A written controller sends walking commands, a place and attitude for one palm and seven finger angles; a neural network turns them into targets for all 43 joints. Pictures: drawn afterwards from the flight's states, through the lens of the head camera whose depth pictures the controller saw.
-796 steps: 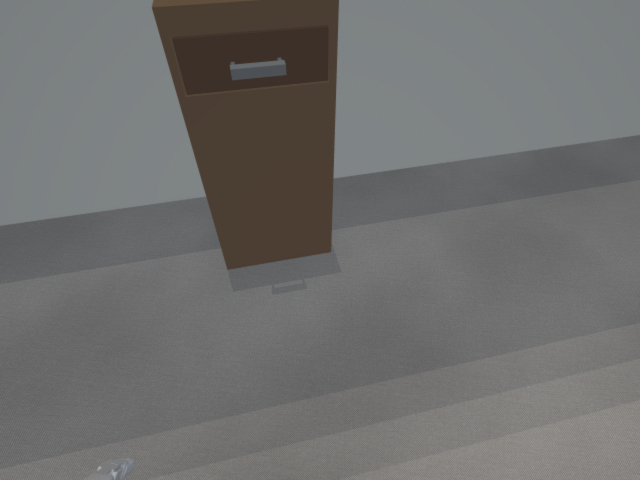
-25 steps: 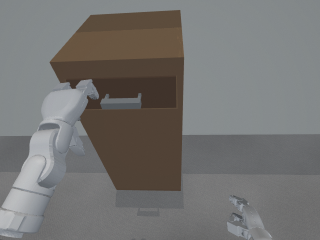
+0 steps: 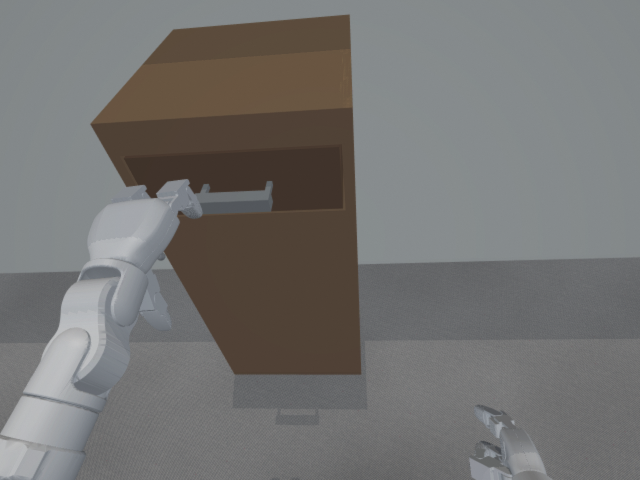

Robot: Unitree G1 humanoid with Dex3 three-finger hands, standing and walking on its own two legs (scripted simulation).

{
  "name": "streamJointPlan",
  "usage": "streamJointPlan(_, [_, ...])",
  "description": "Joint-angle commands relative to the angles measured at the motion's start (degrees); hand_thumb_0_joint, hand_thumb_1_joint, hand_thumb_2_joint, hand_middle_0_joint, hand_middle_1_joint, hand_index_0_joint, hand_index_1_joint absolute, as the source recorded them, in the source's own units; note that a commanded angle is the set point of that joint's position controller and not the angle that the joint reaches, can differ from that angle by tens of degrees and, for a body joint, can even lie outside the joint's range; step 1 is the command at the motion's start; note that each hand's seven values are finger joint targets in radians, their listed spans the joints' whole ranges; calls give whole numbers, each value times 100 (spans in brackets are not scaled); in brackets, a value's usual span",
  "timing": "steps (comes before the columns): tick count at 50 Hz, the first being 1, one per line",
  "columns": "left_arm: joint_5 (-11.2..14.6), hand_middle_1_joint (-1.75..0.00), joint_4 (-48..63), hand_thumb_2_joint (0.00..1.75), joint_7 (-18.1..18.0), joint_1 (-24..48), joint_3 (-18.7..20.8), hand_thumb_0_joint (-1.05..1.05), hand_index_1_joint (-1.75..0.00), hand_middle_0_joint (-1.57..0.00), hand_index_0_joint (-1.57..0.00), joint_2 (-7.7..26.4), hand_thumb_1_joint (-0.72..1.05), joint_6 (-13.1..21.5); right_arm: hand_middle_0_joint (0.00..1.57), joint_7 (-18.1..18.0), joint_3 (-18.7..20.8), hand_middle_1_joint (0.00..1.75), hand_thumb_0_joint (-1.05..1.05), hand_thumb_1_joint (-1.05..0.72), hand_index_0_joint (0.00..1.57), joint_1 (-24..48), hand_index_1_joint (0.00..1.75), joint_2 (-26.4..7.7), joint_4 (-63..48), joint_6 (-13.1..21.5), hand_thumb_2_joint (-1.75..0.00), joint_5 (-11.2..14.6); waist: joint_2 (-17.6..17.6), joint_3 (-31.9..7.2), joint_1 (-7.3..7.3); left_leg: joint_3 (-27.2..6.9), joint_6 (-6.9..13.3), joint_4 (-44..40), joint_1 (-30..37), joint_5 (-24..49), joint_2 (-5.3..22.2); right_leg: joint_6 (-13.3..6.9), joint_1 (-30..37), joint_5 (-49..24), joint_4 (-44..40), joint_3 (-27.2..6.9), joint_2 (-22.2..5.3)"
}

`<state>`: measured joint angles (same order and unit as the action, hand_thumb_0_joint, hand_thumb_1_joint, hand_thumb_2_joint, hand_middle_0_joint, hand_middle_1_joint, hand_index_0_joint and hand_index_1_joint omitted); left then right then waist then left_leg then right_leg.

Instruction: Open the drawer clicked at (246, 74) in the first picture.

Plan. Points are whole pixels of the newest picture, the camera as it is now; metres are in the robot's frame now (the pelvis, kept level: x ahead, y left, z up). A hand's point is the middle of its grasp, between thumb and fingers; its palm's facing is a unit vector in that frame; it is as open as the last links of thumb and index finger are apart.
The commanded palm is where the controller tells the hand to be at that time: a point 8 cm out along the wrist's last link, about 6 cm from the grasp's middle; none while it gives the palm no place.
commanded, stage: move the hooked fingers above the handle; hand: left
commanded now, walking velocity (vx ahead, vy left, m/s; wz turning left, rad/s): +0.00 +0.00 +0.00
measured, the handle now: (235, 194) +0.55 +0.25 +0.04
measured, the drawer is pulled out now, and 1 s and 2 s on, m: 0.00 0.00 0.00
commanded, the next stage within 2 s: none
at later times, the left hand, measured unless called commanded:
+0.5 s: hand (201, 237) +0.37 +0.22 +0.12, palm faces -0.03 -0.04 -1.00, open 13.9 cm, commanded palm +0.36 +0.25 +0.19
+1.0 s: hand (218, 206) +0.44 +0.22 +0.11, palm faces +0.06 -0.06 -1.00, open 13.9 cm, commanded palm +0.42 +0.25 +0.17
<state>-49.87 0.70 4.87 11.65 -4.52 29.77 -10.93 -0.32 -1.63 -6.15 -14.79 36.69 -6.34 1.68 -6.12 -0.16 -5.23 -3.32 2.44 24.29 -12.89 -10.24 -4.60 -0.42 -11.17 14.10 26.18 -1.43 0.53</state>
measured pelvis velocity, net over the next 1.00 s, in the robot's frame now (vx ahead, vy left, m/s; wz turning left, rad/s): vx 0.04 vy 0.00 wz -0.01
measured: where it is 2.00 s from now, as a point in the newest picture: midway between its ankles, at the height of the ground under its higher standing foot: outside the picture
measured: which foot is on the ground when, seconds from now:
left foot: down 0.00-1.00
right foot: down 0.00-1.00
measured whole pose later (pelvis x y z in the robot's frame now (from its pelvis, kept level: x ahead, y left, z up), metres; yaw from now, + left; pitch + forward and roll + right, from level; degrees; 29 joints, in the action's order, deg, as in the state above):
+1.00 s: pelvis +0.04 +0.00 -0.01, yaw +0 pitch +7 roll +0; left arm -53.0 -24.3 -1.7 29.8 -5.3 28.8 0.7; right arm -2.7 0.4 -10.0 -14.2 37.1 -8.5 2.0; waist -3.6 -3.6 -1.4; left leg -2.8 2.6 32.1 -21.8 -16.6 -4.2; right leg -0.7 -19.1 19.1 31.8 -1.6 1.2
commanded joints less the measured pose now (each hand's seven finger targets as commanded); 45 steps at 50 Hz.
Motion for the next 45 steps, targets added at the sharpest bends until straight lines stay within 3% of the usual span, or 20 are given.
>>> streamJointPlan(1, [-175,-120,1082,30,-206,2100,1000,0,-120,-30,-30,1579,-50,397,20,-121,158,30,0,-90,20,872,30,-562,-876,366,-90,-42,530,-1248,60,57,-59,-312,483,510,244,-173,265,-217,-423,181,65])
streamJointPlan(4, [-107,-120,462,30,-365,2241,1638,0,-120,-30,-30,2128,-50,594,20,-221,151,30,0,-90,20,830,30,-586,-786,357,-90,-11,692,-1030,8,144,-46,-253,204,347,203,-128,285,-98,-524,101,66])
streamJointPlan(5, [-63,-120,272,30,-406,2383,1492,0,-120,-30,-30,1944,-50,644,20,-251,136,30,0,-90,20,818,30,-537,-759,364,-90,-13,699,-1031,35,186,-41,-212,163,371,162,-116,330,-177,-521,84,21])
streamJointPlan(7, [-9,-120,-101,30,-481,2429,1553,0,-120,-30,-30,1979,-50,693,20,-281,159,30,0,-90,20,777,30,-544,-701,341,-90,8,554,-955,43,232,-67,-175,88,420,145,-115,326,-336,-521,58,3])
streamJointPlan(9, [-46,-120,-212,30,-492,2543,1548,0,-120,-30,-30,2036,-50,706,20,-276,203,30,0,-90,20,750,30,-581,-724,333,-90,22,340,-1173,58,276,-78,-95,111,532,106,-120,400,-484,-486,6,-5])
streamJointPlan(12, [-101,-120,-272,30,-363,2541,1082,0,-120,-30,-30,1687,-50,694,20,-286,234,30,0,-90,20,701,30,-608,-786,329,-90,7,217,-1383,157,308,-31,42,176,793,76,-105,388,-995,-375,3,-40])
streamJointPlan(14, [-73,-120,-502,30,-198,2640,693,0,-120,-30,-30,1380,-50,682,20,-313,251,30,0,-90,20,622,30,-621,-830,316,-90,22,509,-1275,316,326,3,113,89,655,65,-58,252,-994,-412,-19,-54])
streamJointPlan(15, [-59,-120,-636,30,-119,2680,669,0,-120,-30,-30,1426,-50,718,20,-336,262,30,0,-90,20,554,30,-664,-794,323,-90,30,684,-1157,373,333,25,135,35,562,84,-30,146,-990,-432,-40,-72])
streamJointPlan(19, [-33,-120,-403,30,-6,3061,975,0,-120,-30,-30,1861,-50,1074,20,-402,318,30,0,-90,20,429,30,-726,-823,307,-90,-5,730,-1641,321,318,71,281,28,745,27,-4,397,-1496,-249,-122,-94])
streamJointPlan(23, [41,-120,-111,30,-304,3220,1531,0,-120,-30,-30,2218,-50,1510,20,-408,378,30,0,-90,20,263,30,-663,-791,315,-90,-39,421,-2170,169,289,73,452,52,1252,-22,-27,645,-2358,66,-128,-115])
streamJointPlan(24, [58,-120,-306,30,-430,3063,1912,0,-120,-30,-30,2507,-50,1540,20,-398,405,30,0,-90,20,183,30,-688,-728,303,-90,-54,517,-2179,104,262,56,470,-89,1304,-15,-35,728,-2404,106,-120,-96])
streamJointPlan(26, [52,-120,-727,30,-643,2933,2037,0,-120,-30,-30,2455,-50,1498,20,-370,429,30,0,-90,20,121,30,-666,-650,256,-90,-19,549,-1996,81,297,29,482,-278,1375,16,-42,615,-2546,196,-82,-98])
streamJointPlan(29, [-50,-120,-1000,30,-845,2879,1844,0,-120,-30,-30,2214,-50,1208,20,-260,454,30,0,-90,20,132,30,-684,-677,156,-90,9,421,-1932,63,353,-19,482,-315,1508,37,-101,463,-2271,218,11,-19])
streamJointPlan(31, [-138,-120,-1256,30,-857,2920,1410,0,-120,-30,-30,1890,-50,916,20,-226,449,30,0,-90,20,118,30,-708,-692,99,-90,34,480,-1820,153,380,-10,465,-280,1437,93,-102,254,-2065,202,53,-14])
streamJointPlan(32, [-189,-120,-1349,30,-825,2845,1392,0,-120,-30,-30,1921,-50,786,20,-212,461,30,0,-90,20,85,30,-747,-688,68,-90,45,576,-1871,176,371,-12,460,-280,1465,119,-100,243,-2029,219,75,2])
streamJointPlan(34, [-186,-120,-1254,30,-638,2861,852,0,-120,-30,-30,1461,-50,595,20,-197,460,30,0,-90,20,119,30,-767,-801,10,-90,67,641,-1979,297,362,18,485,-149,1526,114,-101,208,-2035,221,98,11])
streamJointPlan(36, [-191,-120,-1204,30,-449,3175,568,0,-120,-30,-30,1348,-50,553,20,-209,460,30,0,-90,20,37,30,-799,-809,-15,-90,87,748,-1961,433,271,49,496,-3,1469,144,-93,2,-1898,220,134,41])
streamJointPlan(39, [-174,-120,-582,30,-303,3742,361,0,-120,-30,-30,1250,-50,800,20,-260,481,30,0,-90,20,13,30,-765,-871,1,-90,48,570,-2270,527,141,70,587,407,1792,161,-122,-153,-1829,263,146,77])
streamJointPlan(43, [-250,-120,-579,30,-569,3987,939,0,-120,-30,-30,1731,-50,1157,20,-296,503,30,0,-90,20,-229,30,-696,-700,33,-90,4,302,-2426,413,7,-1,692,672,2297,235,-174,-379,-1736,355,175,125])
streamJointPlan(45, [-275,-120,-1095,30,-784,4236,1068,0,-120,-30,-30,1783,-50,1150,20,-281,467,30,0,-90,20,-310,30,-688,-588,8,-90,13,358,-2131,395,-6,-67,635,406,2089,245,-213,-488,-1545,359,244,146])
